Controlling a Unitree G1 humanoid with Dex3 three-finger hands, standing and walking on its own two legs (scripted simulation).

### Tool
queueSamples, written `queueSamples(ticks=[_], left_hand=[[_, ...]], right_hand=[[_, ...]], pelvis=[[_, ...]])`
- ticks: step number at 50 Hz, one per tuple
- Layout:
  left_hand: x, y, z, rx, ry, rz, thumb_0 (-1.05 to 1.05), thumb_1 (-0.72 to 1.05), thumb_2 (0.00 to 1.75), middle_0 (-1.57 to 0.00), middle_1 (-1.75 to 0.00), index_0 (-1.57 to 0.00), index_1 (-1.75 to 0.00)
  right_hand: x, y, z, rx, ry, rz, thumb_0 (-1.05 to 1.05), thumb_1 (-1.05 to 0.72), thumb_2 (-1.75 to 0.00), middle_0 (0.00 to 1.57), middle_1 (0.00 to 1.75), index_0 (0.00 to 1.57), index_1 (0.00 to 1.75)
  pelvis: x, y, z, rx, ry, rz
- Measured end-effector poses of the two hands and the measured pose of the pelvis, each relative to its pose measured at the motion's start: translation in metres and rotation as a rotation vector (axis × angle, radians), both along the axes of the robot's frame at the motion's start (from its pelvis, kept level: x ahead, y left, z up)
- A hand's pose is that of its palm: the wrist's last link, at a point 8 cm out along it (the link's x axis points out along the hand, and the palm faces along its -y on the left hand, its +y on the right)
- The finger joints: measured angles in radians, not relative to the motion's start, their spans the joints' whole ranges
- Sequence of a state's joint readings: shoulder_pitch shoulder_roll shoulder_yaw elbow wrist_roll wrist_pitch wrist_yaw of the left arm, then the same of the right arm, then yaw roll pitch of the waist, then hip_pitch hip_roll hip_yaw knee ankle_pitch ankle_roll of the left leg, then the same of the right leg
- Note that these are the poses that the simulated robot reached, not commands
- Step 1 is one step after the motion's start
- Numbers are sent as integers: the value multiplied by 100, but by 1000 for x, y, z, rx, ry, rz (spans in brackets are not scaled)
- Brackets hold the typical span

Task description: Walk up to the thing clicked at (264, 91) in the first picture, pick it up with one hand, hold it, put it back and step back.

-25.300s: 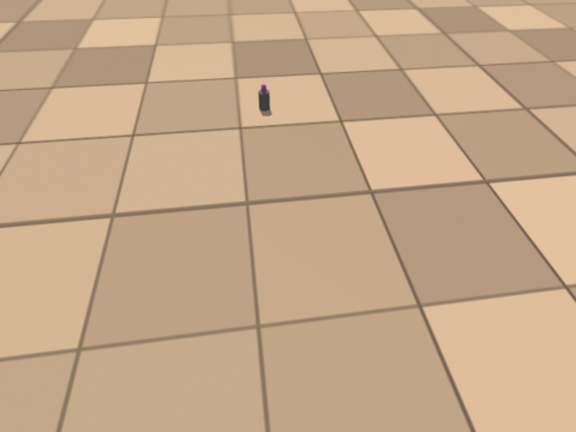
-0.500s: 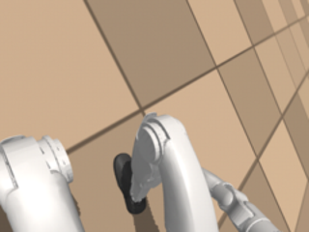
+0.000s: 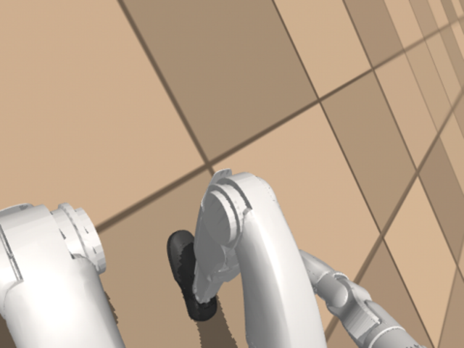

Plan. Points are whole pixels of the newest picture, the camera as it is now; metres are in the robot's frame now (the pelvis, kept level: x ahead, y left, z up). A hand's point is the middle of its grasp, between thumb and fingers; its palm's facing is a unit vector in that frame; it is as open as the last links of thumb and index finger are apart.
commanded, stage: withdraw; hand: left
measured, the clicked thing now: out of the picture +0.41 +0.31 -0.20
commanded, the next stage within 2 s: rise in 0.46 s
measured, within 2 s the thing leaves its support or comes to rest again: neither
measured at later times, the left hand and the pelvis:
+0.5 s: hand out of the picture +0.39 +0.38 -0.11, palm faces +0.48 -0.88 -0.02, open 17.6 cm; pelvis +0.00 +0.00 +0.01, yaw +2 degrees
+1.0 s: hand out of the picture +0.29 +0.43 +0.02, palm faces +0.42 -0.77 -0.47, open 17.4 cm; pelvis +0.01 -0.01 +0.09, yaw +10 degrees
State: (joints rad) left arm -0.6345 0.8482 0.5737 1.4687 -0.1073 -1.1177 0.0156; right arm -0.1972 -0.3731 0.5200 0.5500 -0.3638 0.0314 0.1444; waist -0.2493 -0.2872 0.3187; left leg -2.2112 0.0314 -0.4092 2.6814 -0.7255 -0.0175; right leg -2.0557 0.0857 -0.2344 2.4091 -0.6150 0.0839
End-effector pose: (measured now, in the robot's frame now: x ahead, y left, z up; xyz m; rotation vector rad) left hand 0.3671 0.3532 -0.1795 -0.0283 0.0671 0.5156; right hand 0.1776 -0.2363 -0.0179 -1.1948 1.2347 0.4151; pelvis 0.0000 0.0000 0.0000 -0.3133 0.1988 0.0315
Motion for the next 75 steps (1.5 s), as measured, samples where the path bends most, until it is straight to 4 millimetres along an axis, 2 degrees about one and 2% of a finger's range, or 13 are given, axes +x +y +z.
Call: queueSamples(ticks=[10,16,24,30,34,37,45,47,50,53,57,68,75], left_hand=[[-1,1,-2,-9,-15,6,-1,-55,11,-24,-14,-24,-15],[-2,21,13,29,-66,21,-2,-57,7,-13,-6,-13,-6],[-22,63,67,89,-98,-11,-2,-59,5,-8,-3,-8,-3],[-45,77,96,50,-54,-9,-2,-60,4,-5,-3,-6,-2],[-56,86,103,75,100,-31,-2,-58,5,-5,-3,-5,-3],[-65,94,116,98,196,-20,-2,-56,6,-6,-4,-6,-4],[-92,121,191,248,380,60,-2,-53,7,-6,-5,-6,-5],[-101,119,209,271,432,68,-2,-53,7,-6,-5,-6,-5],[-115,105,231,287,513,62,-1,-52,7,-6,-6,-6,-6],[-127,83,250,280,580,42,-1,-52,7,-6,-6,-6,-6],[-140,52,282,247,633,28,-1,-51,8,-6,-6,-6,-6],[-161,5,386,137,718,80,-1,-52,7,-6,-5,-6,-5],[-168,-25,441,54,766,73,-1,-52,7,-6,-5,-6,-5]], right_hand=[[-2,3,1,-5,0,1,0,-92,-90,21,30,20,30],[-2,2,2,-8,-4,-20,0,-91,-90,21,30,21,30],[10,3,5,56,-70,-97,0,-91,-90,21,30,21,30],[30,9,3,146,-146,-136,0,-89,-90,21,30,21,30],[40,13,1,212,-201,-216,0,-89,-90,21,30,21,31],[43,17,0,257,-211,-270,0,-90,-91,21,30,21,31],[36,15,-3,349,-180,-441,1,-91,-90,21,30,20,31],[34,13,-2,368,-170,-485,1,-90,-90,21,30,20,31],[34,12,5,397,-158,-538,1,-90,-90,21,30,20,31],[40,13,21,423,-160,-570,1,-90,-90,21,30,20,31],[56,17,55,455,-196,-584,1,-90,-90,21,30,20,30],[114,23,182,540,-414,-545,1,-90,-90,21,30,20,30],[130,28,257,572,-512,-531,1,-90,-90,21,30,20,30]], pelvis=[[-1,1,0,-3,-5,-2],[0,1,1,-3,2,1],[4,-1,11,13,70,21],[4,-2,20,33,121,40],[4,-4,27,53,153,50],[5,-6,36,66,188,62],[10,-9,65,100,297,93],[11,-9,75,112,323,99],[13,-11,94,128,356,104],[15,-13,118,143,380,110],[22,-18,156,163,395,120],[48,-22,263,201,335,161],[68,-17,323,219,262,188]])
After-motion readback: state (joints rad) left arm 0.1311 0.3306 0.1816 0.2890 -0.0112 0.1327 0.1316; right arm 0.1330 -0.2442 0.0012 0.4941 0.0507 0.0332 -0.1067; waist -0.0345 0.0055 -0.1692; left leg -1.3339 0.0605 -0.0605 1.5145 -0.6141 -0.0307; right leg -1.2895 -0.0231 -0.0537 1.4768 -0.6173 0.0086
